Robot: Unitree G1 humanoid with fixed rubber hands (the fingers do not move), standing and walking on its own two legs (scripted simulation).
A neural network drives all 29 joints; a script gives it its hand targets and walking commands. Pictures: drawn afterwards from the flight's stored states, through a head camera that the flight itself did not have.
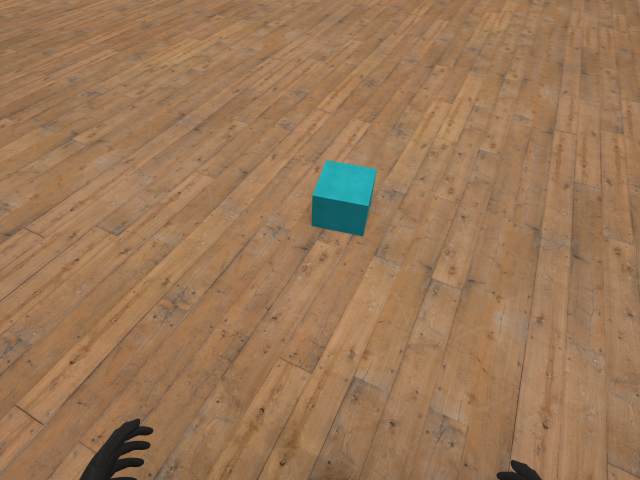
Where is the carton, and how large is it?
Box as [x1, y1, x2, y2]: [312, 160, 376, 235]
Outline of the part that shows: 326,160 312,195 312,225 362,235 371,199 376,169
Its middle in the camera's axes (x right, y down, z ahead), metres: +0.11 -0.17 +1.70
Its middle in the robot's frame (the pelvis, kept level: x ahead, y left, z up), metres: +1.33 -0.11 -0.66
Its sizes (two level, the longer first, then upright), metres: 0.249 0.231 0.180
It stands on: the floor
